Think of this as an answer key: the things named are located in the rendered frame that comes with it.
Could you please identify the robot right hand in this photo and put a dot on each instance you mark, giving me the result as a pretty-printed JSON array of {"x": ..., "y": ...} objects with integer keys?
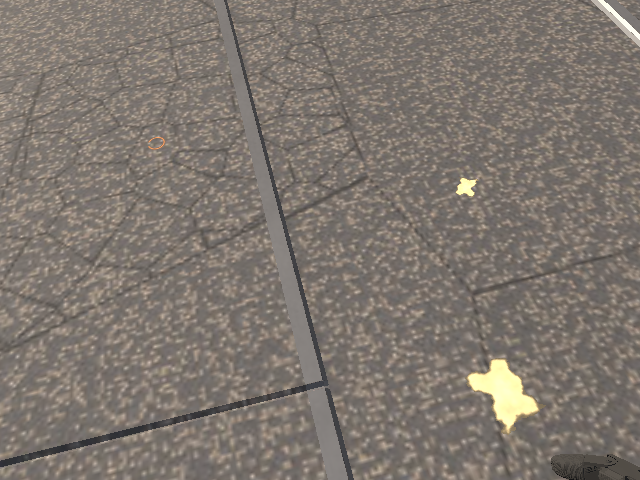
[{"x": 592, "y": 467}]

